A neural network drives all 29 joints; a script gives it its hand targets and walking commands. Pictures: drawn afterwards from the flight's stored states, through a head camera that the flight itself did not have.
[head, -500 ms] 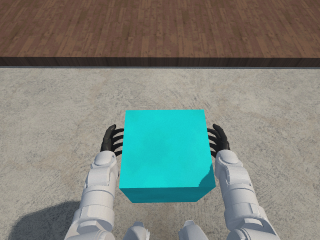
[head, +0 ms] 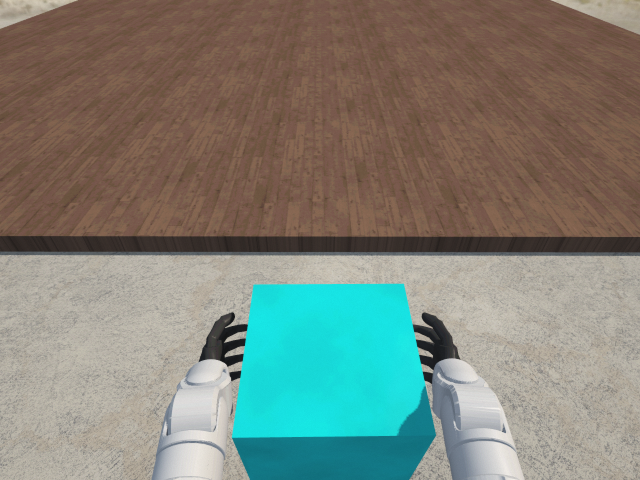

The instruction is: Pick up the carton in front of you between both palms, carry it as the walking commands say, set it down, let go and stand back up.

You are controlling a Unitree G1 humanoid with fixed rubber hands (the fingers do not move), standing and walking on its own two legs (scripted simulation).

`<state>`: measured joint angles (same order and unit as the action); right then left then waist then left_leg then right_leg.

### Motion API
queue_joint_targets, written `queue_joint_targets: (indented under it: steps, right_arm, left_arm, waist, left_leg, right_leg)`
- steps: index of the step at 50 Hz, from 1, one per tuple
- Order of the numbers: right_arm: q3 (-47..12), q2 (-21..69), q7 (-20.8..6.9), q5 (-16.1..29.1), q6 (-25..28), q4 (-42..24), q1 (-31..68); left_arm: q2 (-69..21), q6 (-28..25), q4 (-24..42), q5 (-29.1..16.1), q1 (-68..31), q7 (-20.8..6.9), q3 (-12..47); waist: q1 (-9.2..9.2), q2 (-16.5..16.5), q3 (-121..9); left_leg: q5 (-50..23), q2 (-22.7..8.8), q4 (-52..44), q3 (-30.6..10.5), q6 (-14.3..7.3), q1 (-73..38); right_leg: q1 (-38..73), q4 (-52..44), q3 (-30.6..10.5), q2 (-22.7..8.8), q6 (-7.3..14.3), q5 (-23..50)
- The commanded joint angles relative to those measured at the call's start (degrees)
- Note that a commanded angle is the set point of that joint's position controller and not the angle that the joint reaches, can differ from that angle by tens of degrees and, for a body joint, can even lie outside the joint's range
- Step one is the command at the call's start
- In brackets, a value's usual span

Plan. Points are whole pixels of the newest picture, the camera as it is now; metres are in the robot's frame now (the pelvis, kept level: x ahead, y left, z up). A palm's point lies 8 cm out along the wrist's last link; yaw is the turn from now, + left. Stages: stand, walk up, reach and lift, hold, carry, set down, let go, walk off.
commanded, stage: reach and lift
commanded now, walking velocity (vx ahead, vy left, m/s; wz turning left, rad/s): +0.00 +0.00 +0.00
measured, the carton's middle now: (328, 393) +0.29 +0.00 -0.05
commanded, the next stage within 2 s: hold in 0.96 s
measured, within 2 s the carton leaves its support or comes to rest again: neither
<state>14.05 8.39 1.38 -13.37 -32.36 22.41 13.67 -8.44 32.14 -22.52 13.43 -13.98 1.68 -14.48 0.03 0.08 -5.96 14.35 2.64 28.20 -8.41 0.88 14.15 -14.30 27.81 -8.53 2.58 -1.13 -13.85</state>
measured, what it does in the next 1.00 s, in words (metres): stands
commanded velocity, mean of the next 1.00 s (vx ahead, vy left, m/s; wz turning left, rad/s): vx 0.00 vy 0.00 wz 0.00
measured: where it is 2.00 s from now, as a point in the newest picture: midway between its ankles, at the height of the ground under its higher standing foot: outside the picture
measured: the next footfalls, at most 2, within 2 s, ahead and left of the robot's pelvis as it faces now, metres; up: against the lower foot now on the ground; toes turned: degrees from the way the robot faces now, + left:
left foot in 2.00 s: +0.27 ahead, +0.12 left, +0.00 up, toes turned +10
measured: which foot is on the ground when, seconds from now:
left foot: down 0.00-1.00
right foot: down 0.00-1.00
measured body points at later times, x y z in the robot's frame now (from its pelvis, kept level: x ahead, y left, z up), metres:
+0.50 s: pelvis -0.01 +0.00 +0.00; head -0.04 +0.00 +0.45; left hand +0.30 +0.15 +0.02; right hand +0.30 -0.15 +0.02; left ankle +0.01 +0.13 -0.74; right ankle +0.01 -0.13 -0.74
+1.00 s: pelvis +0.00 +0.00 +0.01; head -0.03 +0.00 +0.46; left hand +0.30 +0.15 +0.03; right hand +0.30 -0.15 +0.03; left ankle +0.01 +0.13 -0.74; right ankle +0.01 -0.13 -0.74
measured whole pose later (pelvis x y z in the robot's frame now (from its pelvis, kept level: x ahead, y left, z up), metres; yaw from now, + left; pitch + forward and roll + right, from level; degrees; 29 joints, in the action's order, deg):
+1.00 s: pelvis +0.00 +0.00 +0.01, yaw +0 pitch -5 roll +0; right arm 12.0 8.3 0.2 -14.8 -40.2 15.2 13.4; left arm -8.4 40.0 -15.3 15.2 -13.7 0.3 -12.3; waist -0.1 -0.1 -0.3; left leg 11.9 2.0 21.6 -7.8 0.8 4.6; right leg -5.0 21.7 -8.3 2.0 -0.9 -11.6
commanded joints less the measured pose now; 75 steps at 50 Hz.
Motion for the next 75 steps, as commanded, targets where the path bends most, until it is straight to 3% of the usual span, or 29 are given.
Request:
queue_joint_targets:
  steps: [1, 4, 11, 19, 33, 47, 53, 59, 69, 70, 71, 72, 73, 75]
  right_arm:
    - [-29.31, 54.54, -15.27, 9.96, -1.11, 1.16, 29.64]
    - [-28.3, 55.37, -15.95, 9.56, -0.96, 1.97, 33.69]
    - [-30.73, 58.0, -16.37, 11.14, -0.49, -0.16, 39.52]
    - [-29.69, 56.94, -15.89, 10.51, -1.85, 0.47, 36.67]
    - [-32.87, 55.55, -15.03, 12.32, -3.59, -7.03, 29.29]
    - [-33.65, 53.88, -15.15, 12.93, -5.47, -10.23, 28.17]
    - [-37.78, 54.03, -14.55, 15.35, -7.68, -15.94, 28.21]
    - [-32.14, 51.07, -14.6, 12.26, -9.69, -10.83, 28.53]
    - [-33.85, 53.96, -15.26, 13.5, -8.61, -11.04, 35.05]
    - [-34.37, 53.35, -15.12, 13.84, -8.77, -11.63, 35.12]
    - [-35.53, 53.91, -14.76, 14.84, -9.05, -13.5, 36.25]
    - [-35.92, 53.36, -14.53, 15.55, -9.42, -14.42, 36.01]
    - [-37.42, 54.19, -14.31, 16.48, -9.75, -16.43, 36.83]
    - [-40.35, 53.56, -13.69, 18.14, -11.04, -20.05, 36.53]
  left_arm:
    - [-55.83, 1.62, -2.38, -10.09, -28.68, -15.44, 29.86]
    - [-56.49, 1.46, -3.13, -9.82, -32.73, -16.14, 28.54]
    - [-58.63, 0.93, -0.95, -10.95, -38.77, -16.61, 30.81]
    - [-56.47, 2.1, -1.8, -10.04, -35.56, -16.6, 28.94]
    - [-54.83, 3.69, 6.59, -12.18, -29.22, -15.89, 33.15]
    - [-54.36, 5.81, 9.59, -12.75, -27.27, -15.47, 33.93]
    - [-54.43, 8.02, 15.31, -15.18, -27.49, -14.98, 37.96]
    - [-51.17, 9.95, 10.08, -12.16, -27.99, -15.15, 32.75]
    - [-53.57, 8.78, 10.02, -13.0, -34.17, -15.83, 33.67]
    - [-53.11, 9.01, 11.33, -13.96, -34.54, -15.57, 33.79]
    - [-53.56, 9.45, 12.71, -14.76, -34.96, -15.13, 35.26]
    - [-52.92, 9.85, 13.62, -14.74, -34.51, -14.81, 35.19]
    - [-53.17, 10.2, 15.97, -15.03, -35.72, -14.4, 36.45]
    - [-53.33, 11.44, 19.36, -16.8, -34.29, -13.54, 39.54]
  waist:
    - [0.1, 0.32, -4.56]
    - [-0.03, 0.22, -4.39]
    - [-0.26, 0.24, -10.93]
    - [-0.35, -0.47, -9.36]
    - [0.09, -0.03, -11.09]
    - [-0.2, 0.16, -8.51]
    - [-0.22, 0.34, -11.38]
    - [0.11, -0.11, -1.74]
    - [-0.32, -0.06, -6.57]
    - [-0.3, -0.99, -8.14]
    - [-0.46, -1.55, -7.85]
    - [-0.3, -2.23, -6.36]
    - [-0.18, -2.92, -5.88]
    - [-0.46, -5.36, -9.71]
  left_leg:
    - [-5.42, 2.33, -6.41, 4.01, -0.15, -3.83]
    - [-1.56, 2.24, -6.23, 4.48, -0.47, -3.54]
    - [-2.47, 2.28, -5.34, 4.88, -0.49, -5.14]
    - [-4.92, 2.74, -6.41, 5.24, -0.27, -6.46]
    - [-15.86, 3.29, -7.56, 4.52, 0.29, -11.24]
    - [-15.96, 3.17, -8.94, 4.34, 0.36, -12.49]
    - [-18.83, 3.06, -9.44, 4.21, 0.57, -14.91]
    - [-7.34, 2.82, -11.02, 4.79, 0.06, -11.23]
    - [-6.1, 2.69, -9.82, 5.08, -0.28, -11.39]
    - [5.36, -6.33, -5.63, 2.7, -1.22, -4.82]
    - [18.8, -4.67, -5.71, 1.43, -1.52, -2.93]
    - [26.21, -4.59, -5.35, 1.39, -1.27, 0.36]
    - [25.31, -3.83, -3.37, 2.96, -0.52, 2.33]
    - [11.49, -2.35, 3.81, 7.88, 0.12, 1.6]
  right_leg:
    - [4.88, -5.52, 4.5, 2.91, 0.69, 5.06]
    - [4.62, -5.25, 4.82, 2.83, 0.84, 1.5]
    - [7.35, -4.2, 4.68, 2.81, 0.63, 2.39]
    - [8.41, -5.79, 4.73, 2.77, 0.0, 4.91]
    - [12.73, -6.86, 4.42, 3.25, -0.34, 16.34]
    - [13.16, -8.14, 4.43, 3.57, -0.26, 15.32]
    - [15.46, -8.62, 4.26, 3.55, -0.39, 18.35]
    - [11.72, -10.4, 4.69, 3.22, -0.02, 6.87]
    - [12.68, -9.02, 4.75, 2.96, -0.04, 6.14]
    - [5.81, -5.66, 1.8, -7.06, 0.95, -5.22]
    - [3.13, -8.21, -0.43, -6.04, 1.78, -21.31]
    - [0.54, -9.41, -1.67, -6.41, 2.17, -29.9]
    - [-0.71, -10.06, -2.03, -6.59, 2.48, -30.79]
    - [1.85, -10.08, -3.72, -9.65, 3.71, -23.34]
